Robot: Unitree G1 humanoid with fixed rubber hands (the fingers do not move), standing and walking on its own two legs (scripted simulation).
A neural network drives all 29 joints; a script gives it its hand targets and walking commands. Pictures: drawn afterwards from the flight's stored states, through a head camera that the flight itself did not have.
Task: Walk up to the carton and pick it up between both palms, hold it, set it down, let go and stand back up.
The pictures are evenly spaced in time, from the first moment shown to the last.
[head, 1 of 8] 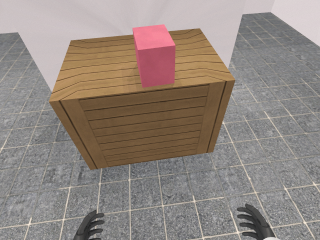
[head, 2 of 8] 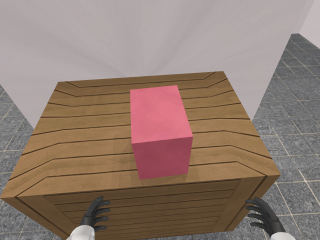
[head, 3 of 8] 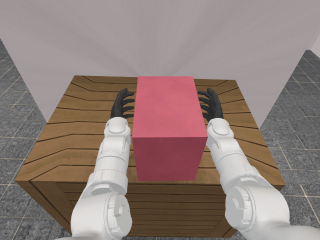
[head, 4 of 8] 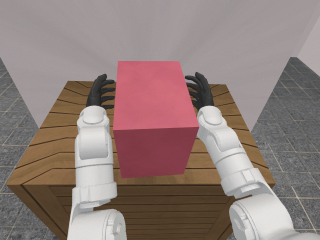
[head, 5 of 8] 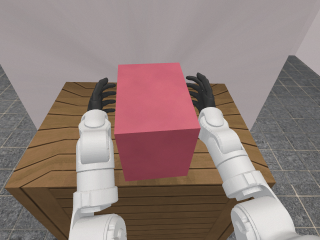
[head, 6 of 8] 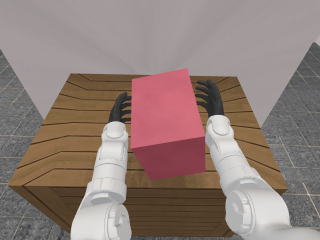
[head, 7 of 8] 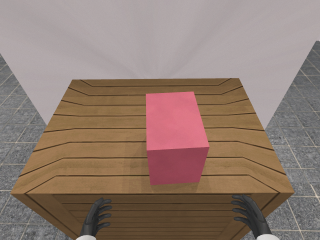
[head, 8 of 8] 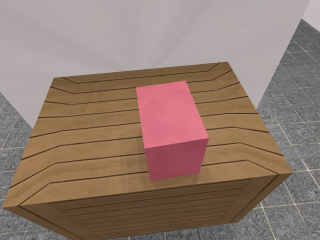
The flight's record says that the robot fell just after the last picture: no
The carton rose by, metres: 0.17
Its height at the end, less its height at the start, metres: +0.00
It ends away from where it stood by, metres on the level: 0.01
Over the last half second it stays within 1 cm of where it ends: yes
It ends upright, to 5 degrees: yes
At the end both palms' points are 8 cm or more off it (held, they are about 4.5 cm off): yes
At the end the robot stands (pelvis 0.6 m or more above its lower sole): yes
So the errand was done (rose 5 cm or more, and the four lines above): yes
